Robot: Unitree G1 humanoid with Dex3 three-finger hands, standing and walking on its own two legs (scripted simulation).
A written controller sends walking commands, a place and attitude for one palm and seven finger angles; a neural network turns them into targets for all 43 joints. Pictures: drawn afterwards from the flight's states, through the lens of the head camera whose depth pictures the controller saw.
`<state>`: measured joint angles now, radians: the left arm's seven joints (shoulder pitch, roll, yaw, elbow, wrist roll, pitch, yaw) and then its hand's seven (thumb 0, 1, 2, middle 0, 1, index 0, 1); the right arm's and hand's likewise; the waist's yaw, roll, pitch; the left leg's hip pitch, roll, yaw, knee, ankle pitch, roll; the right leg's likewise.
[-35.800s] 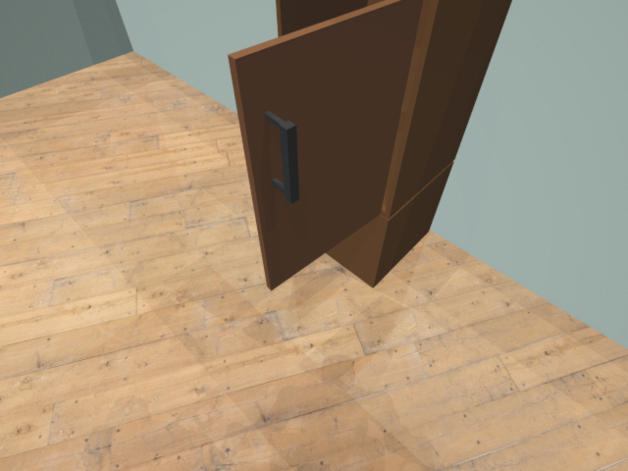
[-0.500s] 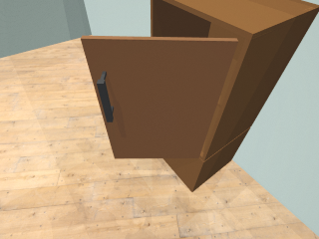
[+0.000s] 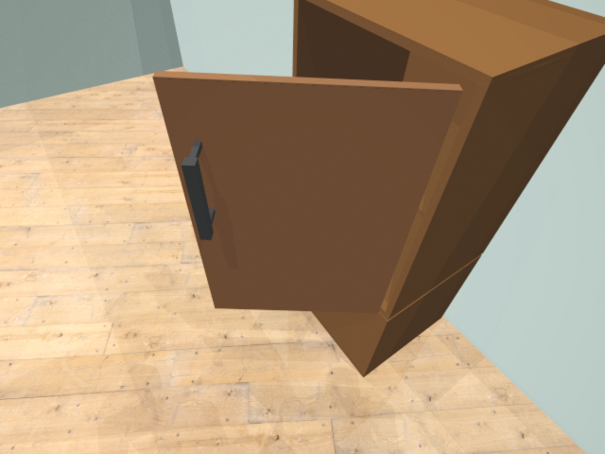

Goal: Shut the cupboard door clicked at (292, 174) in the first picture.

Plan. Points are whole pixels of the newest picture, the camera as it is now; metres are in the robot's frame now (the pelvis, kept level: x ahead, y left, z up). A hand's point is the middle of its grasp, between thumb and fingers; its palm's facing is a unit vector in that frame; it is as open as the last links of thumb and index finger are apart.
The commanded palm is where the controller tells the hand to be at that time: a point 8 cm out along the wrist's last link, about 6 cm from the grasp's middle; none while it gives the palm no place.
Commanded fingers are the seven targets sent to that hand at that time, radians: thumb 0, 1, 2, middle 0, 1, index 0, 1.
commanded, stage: come to a stop and stand still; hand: left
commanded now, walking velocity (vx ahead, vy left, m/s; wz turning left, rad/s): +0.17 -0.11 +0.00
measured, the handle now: (201, 193) +0.47 +0.20 +0.08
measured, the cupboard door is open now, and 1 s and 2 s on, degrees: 54 54 54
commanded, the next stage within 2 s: look again from close up in 1.04 s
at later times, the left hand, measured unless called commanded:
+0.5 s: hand out of the picture +0.03 +0.19 -0.18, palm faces +0.01 -0.97 -0.23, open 7.3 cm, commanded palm none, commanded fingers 0.00 0.90 0.90 -0.20 -0.30 -0.20 -0.30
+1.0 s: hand out of the picture +0.02 +0.24 -0.16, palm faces -0.02 -0.95 -0.30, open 7.4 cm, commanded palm none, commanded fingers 0.00 0.90 0.90 -0.20 -0.30 -0.20 -0.30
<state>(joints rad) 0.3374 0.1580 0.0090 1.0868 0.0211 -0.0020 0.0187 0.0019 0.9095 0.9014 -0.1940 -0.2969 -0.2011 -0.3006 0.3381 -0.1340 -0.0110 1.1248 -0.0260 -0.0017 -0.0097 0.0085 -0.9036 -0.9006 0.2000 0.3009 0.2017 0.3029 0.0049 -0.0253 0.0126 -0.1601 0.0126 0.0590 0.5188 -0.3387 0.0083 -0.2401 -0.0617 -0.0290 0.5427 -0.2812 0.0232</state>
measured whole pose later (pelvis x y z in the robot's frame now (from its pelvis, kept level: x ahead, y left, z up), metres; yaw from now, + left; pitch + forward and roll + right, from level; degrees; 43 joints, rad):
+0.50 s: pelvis +0.00 +0.00 +0.00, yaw +0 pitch +0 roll +0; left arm 0.27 0.21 0.01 0.99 0.02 0.01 0.04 0.01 0.92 0.90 -0.20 -0.30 -0.20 -0.30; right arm 0.21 -0.17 -0.04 1.02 -0.02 -0.01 -0.03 0.02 -0.91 -0.90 0.20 0.30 0.20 0.30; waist 0.00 -0.03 0.06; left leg -0.19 0.02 0.06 0.56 -0.36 0.00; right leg -0.27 -0.06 -0.03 0.58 -0.30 0.03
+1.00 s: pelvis -0.05 +0.01 +0.00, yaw +0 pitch -2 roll +0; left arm 0.22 0.31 0.00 0.97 0.02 0.01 0.01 0.00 0.90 0.90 -0.20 -0.30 -0.20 -0.30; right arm 0.20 -0.29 -0.03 1.00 -0.03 0.00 0.01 0.01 -0.90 -0.90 0.20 0.30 0.20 0.30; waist -0.01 -0.02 0.02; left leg -0.24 0.00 0.07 0.54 -0.28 0.03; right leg -0.29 -0.07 -0.02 0.51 -0.19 0.04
